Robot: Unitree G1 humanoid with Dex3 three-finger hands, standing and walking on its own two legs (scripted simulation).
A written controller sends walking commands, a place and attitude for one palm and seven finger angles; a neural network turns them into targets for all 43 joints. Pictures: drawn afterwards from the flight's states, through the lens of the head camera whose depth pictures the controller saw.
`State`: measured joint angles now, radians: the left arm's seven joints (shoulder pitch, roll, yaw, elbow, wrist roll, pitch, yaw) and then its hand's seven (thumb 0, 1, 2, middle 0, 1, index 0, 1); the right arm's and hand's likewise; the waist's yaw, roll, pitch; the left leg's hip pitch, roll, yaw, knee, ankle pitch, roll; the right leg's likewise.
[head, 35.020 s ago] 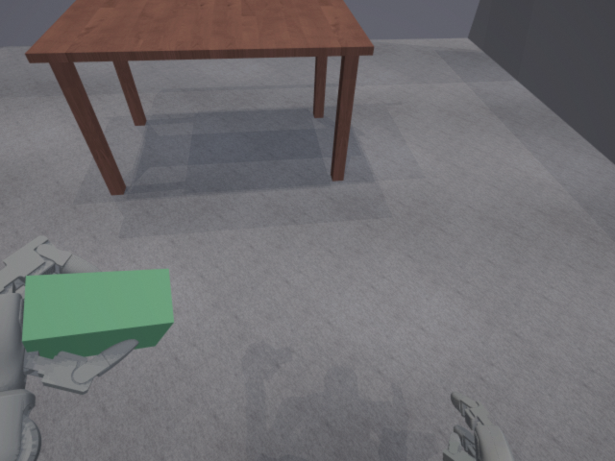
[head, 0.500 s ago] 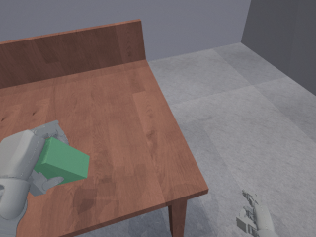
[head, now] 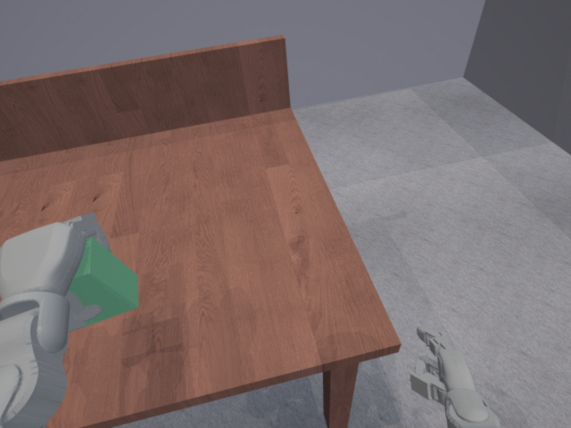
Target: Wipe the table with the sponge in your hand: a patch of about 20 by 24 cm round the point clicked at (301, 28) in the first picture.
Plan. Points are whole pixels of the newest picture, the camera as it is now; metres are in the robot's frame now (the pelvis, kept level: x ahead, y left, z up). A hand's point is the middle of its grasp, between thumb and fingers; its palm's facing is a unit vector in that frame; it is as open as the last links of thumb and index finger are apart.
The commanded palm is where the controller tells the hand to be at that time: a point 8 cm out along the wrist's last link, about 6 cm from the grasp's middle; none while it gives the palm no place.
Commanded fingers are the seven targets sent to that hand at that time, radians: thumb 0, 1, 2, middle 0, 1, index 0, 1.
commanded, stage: turn the palm down, sponge in hand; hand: left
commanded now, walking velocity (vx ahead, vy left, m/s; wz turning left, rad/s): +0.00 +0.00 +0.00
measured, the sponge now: (87, 292) +0.23 +0.32 +0.09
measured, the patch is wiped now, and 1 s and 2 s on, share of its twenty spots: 0.00 0.00 0.00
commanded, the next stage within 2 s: move the sponge above the wiping area in 0.48 s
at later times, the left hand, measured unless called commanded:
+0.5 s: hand (111, 293) +0.23 +0.28 +0.10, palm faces -0.01 -0.11 -0.99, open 9.6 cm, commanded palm +0.19 +0.27 +0.17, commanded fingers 0.00 0.10 1.30 -1.20 -1.60 -1.20 -1.60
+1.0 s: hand (147, 300) +0.24 +0.24 +0.07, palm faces -0.11 -0.11 -0.99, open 9.6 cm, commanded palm +0.22 +0.26 +0.16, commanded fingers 0.00 0.10 1.30 -1.20 -1.60 -1.20 -1.60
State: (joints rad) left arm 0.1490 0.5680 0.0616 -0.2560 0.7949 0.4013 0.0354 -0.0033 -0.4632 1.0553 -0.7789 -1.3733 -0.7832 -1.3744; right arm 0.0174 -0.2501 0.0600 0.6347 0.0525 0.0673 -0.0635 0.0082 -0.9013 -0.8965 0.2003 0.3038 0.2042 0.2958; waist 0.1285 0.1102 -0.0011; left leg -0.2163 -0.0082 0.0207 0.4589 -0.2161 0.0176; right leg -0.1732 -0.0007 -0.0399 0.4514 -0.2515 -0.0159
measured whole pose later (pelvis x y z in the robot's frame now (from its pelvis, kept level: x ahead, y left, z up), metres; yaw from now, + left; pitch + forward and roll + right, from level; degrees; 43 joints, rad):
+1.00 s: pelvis +0.00 -0.01 +0.00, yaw +0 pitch -2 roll +0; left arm 0.11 0.50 -0.11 -0.15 0.89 0.27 -0.07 0.00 -0.46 1.06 -0.78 -1.37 -0.78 -1.38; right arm 0.02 -0.27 0.03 0.66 0.03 0.02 -0.08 0.01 -0.90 -0.90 0.20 0.30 0.20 0.30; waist 0.12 0.11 0.03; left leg -0.20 0.01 0.02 0.43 -0.20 0.01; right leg -0.16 0.02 -0.04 0.44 -0.24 -0.03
